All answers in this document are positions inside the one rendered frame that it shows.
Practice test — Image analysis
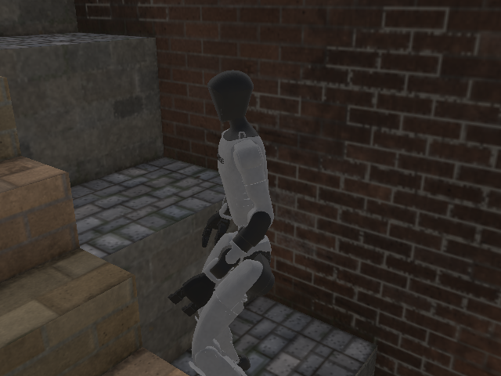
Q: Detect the robot left thigh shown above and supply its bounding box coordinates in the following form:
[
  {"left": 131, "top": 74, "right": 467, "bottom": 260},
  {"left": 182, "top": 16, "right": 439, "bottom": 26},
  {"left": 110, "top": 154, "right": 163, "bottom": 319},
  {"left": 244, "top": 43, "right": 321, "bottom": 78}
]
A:
[{"left": 191, "top": 254, "right": 275, "bottom": 368}]

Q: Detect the left robot hand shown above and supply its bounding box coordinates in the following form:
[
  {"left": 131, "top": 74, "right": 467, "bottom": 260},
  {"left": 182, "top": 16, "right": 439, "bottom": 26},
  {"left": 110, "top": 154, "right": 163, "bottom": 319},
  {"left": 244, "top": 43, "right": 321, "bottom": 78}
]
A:
[{"left": 168, "top": 273, "right": 216, "bottom": 316}]

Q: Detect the left robot upper arm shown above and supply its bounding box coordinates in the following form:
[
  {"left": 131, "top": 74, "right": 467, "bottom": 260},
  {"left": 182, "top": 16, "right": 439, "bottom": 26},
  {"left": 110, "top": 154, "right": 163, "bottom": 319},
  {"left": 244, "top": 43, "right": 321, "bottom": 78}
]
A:
[{"left": 233, "top": 139, "right": 274, "bottom": 227}]

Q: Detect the right robot hand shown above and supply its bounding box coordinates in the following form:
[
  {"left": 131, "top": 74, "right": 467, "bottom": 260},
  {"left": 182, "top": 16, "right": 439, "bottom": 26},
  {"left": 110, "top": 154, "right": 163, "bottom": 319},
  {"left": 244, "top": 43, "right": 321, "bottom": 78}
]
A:
[{"left": 202, "top": 211, "right": 230, "bottom": 248}]

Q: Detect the robot left forearm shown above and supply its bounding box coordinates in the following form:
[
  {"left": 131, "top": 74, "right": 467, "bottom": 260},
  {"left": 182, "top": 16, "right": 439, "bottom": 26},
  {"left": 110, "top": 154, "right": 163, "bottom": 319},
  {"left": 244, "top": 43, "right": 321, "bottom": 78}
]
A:
[{"left": 204, "top": 211, "right": 271, "bottom": 284}]

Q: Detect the right robot foot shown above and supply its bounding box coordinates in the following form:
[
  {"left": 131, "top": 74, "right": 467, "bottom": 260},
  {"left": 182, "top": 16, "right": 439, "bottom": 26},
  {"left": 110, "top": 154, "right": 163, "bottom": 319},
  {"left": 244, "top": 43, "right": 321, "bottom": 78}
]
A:
[{"left": 237, "top": 354, "right": 251, "bottom": 371}]

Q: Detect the robot right forearm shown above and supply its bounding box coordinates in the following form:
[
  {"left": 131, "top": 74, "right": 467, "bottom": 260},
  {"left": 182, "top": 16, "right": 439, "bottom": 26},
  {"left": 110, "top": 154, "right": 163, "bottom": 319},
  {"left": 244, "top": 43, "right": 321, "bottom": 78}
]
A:
[{"left": 219, "top": 201, "right": 232, "bottom": 220}]

